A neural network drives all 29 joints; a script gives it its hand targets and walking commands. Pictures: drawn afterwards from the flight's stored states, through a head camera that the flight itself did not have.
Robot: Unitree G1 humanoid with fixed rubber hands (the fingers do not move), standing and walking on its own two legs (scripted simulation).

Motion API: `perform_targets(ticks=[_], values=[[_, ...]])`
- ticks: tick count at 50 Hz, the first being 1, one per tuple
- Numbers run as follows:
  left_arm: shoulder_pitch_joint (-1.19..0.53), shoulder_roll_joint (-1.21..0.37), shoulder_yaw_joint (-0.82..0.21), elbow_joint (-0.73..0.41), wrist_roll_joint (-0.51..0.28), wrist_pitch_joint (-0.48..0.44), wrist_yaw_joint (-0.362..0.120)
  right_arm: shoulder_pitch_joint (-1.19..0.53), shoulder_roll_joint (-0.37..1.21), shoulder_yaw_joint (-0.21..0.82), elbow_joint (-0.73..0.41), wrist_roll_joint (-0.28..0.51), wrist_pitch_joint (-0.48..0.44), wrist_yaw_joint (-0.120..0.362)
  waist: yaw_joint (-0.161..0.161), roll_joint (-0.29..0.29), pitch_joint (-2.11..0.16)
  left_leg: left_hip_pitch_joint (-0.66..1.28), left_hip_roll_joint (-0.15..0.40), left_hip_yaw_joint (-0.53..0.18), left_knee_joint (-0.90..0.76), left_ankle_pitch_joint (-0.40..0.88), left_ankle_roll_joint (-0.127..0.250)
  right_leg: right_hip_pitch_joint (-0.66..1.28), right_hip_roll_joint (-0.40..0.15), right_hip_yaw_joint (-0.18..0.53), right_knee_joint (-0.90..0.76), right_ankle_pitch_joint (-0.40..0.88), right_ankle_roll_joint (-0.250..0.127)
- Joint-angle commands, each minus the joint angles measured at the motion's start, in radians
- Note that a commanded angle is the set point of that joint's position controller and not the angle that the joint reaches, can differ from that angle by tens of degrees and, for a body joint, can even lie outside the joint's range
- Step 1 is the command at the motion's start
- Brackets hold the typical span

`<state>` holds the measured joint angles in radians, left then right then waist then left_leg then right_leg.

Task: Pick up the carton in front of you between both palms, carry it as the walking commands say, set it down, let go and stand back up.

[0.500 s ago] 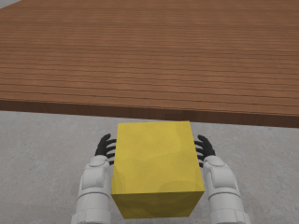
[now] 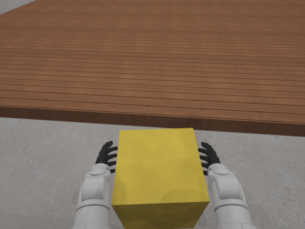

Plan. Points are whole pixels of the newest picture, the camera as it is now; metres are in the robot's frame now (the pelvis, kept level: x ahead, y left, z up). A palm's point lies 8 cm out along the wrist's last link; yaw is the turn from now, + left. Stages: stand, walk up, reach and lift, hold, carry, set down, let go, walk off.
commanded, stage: reach and lift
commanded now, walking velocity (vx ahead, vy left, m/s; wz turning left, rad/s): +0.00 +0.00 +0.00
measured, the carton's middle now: (158, 181) +0.29 +0.00 -0.05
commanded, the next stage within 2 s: hold in 0.16 s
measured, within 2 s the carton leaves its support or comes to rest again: neither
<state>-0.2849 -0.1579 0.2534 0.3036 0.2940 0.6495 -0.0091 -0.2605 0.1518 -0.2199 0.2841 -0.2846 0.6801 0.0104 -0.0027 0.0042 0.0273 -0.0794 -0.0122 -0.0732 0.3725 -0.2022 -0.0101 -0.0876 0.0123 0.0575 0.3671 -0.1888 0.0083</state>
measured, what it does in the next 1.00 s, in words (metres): stands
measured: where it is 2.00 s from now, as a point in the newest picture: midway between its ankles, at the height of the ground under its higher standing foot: (150, 193)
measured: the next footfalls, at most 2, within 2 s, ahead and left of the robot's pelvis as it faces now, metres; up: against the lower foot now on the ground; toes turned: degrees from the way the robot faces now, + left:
right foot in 1.24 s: +0.20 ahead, -0.10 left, +0.00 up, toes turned -10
left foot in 1.62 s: +0.50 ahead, +0.15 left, +0.00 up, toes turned +14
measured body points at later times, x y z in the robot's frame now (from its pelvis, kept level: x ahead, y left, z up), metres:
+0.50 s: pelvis -0.01 +0.00 +0.00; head -0.05 +0.00 +0.45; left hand +0.29 +0.15 +0.04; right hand +0.28 -0.15 +0.04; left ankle +0.01 +0.13 -0.75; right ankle +0.01 -0.13 -0.75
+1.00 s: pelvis +0.02 +0.01 -0.01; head -0.03 +0.03 +0.44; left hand +0.32 +0.17 +0.06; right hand +0.32 -0.13 +0.06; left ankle +0.01 +0.12 -0.75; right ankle +0.01 -0.12 -0.74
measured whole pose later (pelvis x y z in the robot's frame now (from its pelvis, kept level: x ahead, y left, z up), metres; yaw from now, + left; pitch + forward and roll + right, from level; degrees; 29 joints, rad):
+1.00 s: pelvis +0.02 +0.01 -0.01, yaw +1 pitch +0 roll +0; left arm -0.26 -0.14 0.19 0.08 0.22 0.85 0.03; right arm -0.25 0.14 -0.18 0.10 -0.19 0.86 -0.02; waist -0.01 -0.03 -0.13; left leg -0.24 0.00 0.04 0.50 -0.27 0.01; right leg -0.26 -0.03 0.03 0.56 -0.35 0.01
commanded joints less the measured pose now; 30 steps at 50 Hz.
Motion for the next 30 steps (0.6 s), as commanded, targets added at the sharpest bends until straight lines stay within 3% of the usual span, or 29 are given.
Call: perform_targets(ticks=[1,8,13,20,30], values=[[-0.394,-0.934,-0.523,-0.016,-0.232,-0.009,-0.236,-0.466,0.921,0.517,-0.078,0.239,-0.042,0.220,-0.001,-0.004,-0.272,0.044,-0.088,-0.004,-0.042,0.246,0.002,0.111,0.082,0.017,-0.032,0.250,0.000],[-0.392,-0.935,-0.534,-0.040,-0.241,0.010,-0.232,-0.469,0.909,0.529,-0.107,0.247,-0.026,0.221,-0.001,0.000,-0.258,0.051,-0.085,-0.006,-0.050,0.236,0.001,0.110,0.083,0.014,-0.037,0.227,-0.001],[-0.358,-0.931,-0.597,-0.136,-0.279,0.047,-0.219,-0.448,0.903,0.599,-0.202,0.290,0.010,0.216,0.006,0.003,-0.296,0.101,-0.082,-0.014,-0.062,0.313,-0.005,0.144,0.085,0.017,-0.049,0.284,0.002],[-0.378,-0.884,-0.537,-0.095,-0.248,0.090,-0.219,-0.456,0.854,0.525,-0.151,0.250,0.051,0.214,0.000,0.003,-0.150,0.038,-0.076,0.001,-0.085,0.104,0.003,0.085,0.079,0.008,-0.071,0.087,-0.010],[-0.485,-0.918,-0.534,-0.056,-0.251,0.074,-0.233,-0.565,0.894,0.532,-0.117,0.255,0.037,0.225,0.003,0.000,-0.195,0.022,-0.075,0.004,-0.066,0.037,0.008,0.083,0.075,0.004,-0.052,0.032,-0.011]])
